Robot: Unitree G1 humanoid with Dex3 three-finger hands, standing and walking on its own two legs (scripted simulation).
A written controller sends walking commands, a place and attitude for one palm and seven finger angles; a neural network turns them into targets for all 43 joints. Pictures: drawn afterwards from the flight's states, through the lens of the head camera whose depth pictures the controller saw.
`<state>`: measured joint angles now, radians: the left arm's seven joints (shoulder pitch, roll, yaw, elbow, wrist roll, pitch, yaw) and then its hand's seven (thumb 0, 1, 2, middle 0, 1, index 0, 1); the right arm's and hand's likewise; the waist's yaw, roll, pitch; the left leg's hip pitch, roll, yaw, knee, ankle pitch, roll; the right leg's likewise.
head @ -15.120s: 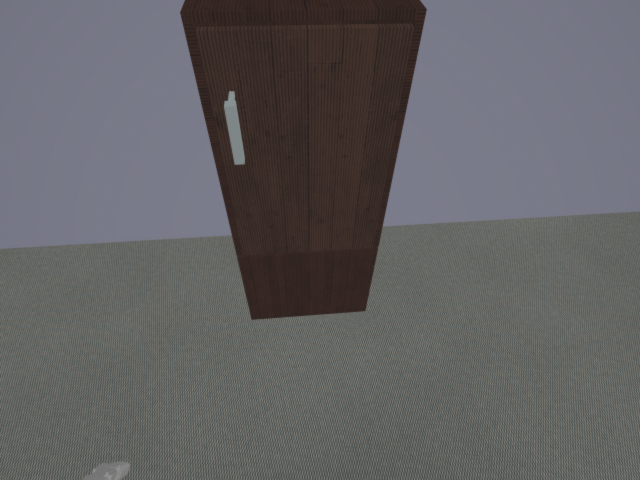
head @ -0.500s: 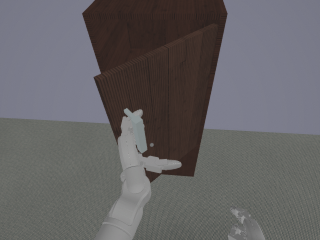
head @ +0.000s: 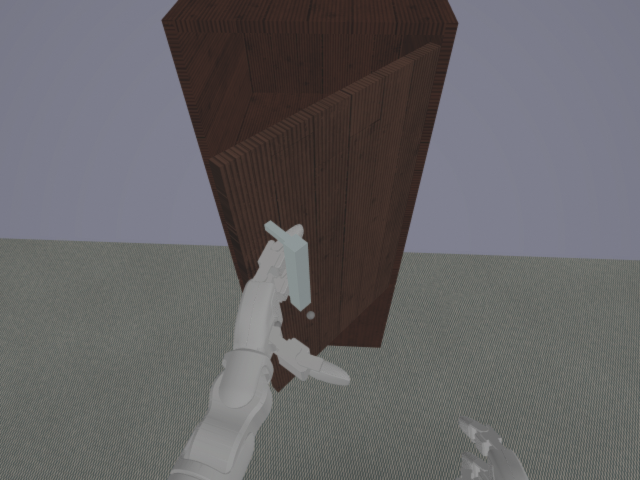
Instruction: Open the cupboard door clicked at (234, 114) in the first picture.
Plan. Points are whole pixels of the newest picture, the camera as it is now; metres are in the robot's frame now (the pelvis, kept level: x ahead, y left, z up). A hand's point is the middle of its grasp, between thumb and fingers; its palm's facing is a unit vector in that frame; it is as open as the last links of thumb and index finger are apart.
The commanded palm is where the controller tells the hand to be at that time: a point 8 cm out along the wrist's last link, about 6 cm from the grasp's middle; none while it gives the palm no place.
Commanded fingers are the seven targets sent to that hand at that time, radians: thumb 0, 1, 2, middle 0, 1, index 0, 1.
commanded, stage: slide the hand sideways off the handle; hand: left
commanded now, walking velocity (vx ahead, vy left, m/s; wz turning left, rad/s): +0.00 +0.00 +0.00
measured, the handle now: (287, 266) +0.36 +0.06 +0.08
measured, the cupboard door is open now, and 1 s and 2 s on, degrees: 48 48 48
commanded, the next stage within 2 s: draw the hand back to the body in 0.76 s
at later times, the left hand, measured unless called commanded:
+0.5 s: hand (264, 361) +0.24 +0.08 +0.08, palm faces -0.04 -1.00 +0.00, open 16.3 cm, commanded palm +0.21 +0.13 +0.08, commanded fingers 0.00 -0.50 0.30 -0.15 -0.30 -0.15 -0.30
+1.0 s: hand (234, 382) +0.21 +0.10 +0.08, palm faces -0.04 -1.00 -0.05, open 16.3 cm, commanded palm +0.18 +0.17 +0.09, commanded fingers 0.00 -0.50 0.30 -0.15 -0.30 -0.15 -0.30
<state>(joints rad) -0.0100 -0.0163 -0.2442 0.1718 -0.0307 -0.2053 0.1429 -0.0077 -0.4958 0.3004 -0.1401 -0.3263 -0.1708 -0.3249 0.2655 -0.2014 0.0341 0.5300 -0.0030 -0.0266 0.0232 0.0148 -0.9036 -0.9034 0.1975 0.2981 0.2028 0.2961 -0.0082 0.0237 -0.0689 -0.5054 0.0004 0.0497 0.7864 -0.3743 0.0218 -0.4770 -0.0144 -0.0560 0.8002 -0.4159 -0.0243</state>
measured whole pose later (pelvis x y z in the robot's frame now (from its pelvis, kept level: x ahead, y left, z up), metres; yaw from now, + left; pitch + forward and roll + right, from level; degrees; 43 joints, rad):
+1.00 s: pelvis +0.01 -0.02 -0.01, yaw +2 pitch +7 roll +0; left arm 0.48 0.16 -0.06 -0.29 -0.15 -0.22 -0.10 -0.01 -0.50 0.30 -0.15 -0.30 -0.15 -0.30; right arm 0.27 -0.24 0.03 0.47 0.02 -0.14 -0.04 0.02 -0.90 -0.90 0.20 0.30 0.20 0.30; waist 0.01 0.05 -0.09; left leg -0.58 0.01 0.00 0.90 -0.43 -0.01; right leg -0.53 0.00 -0.10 0.89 -0.48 -0.05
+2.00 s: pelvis +0.04 +0.01 +0.04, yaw +0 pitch -3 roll +0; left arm 0.49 0.33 0.27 -0.40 -0.05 -0.06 0.11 0.01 0.50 0.73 -0.19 -0.30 -0.19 -0.30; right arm 0.18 -0.23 0.04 0.63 -0.01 -0.09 -0.07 0.02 -0.90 -0.90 0.20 0.30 0.20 0.30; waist 0.07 0.06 0.02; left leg -0.09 -0.01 0.04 0.40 -0.25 0.03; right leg -0.04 -0.01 -0.06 0.37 -0.27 -0.01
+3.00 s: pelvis -0.02 +0.01 +0.03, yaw +0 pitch +0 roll -1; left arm 0.58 0.43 0.38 -0.50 -0.06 -0.13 0.12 0.02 0.89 0.90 -0.21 -0.30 -0.21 -0.30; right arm 0.17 -0.24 -0.01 0.55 0.02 0.00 -0.09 0.01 -0.90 -0.90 0.20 0.30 0.20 0.30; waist 0.02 0.02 0.05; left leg -0.30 0.00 0.04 0.49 -0.20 0.04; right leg -0.24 0.00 -0.06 0.45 -0.21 0.00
